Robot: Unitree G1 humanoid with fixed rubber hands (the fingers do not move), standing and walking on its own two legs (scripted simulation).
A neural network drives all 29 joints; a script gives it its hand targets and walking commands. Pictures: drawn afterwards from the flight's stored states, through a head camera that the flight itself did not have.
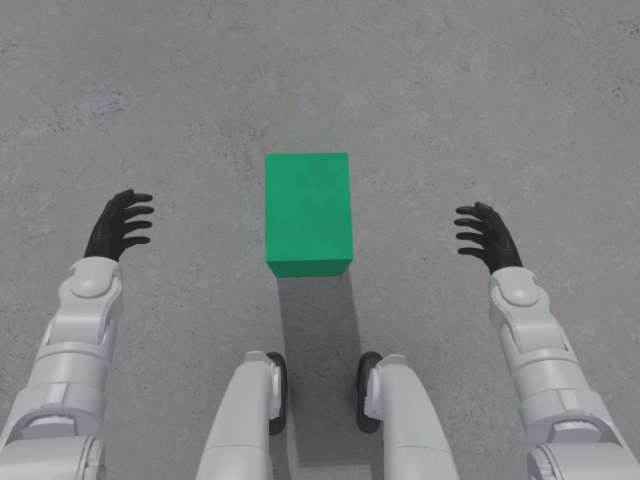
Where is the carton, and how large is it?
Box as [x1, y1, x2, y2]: [265, 153, 353, 277]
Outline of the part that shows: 265,154 266,262 276,277 341,275 353,258 347,153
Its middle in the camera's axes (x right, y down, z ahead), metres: -0.03 -0.05 +0.97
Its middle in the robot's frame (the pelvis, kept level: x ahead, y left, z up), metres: +0.53 +0.03 -0.56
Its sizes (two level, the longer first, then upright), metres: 0.241 0.185 0.296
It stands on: the floor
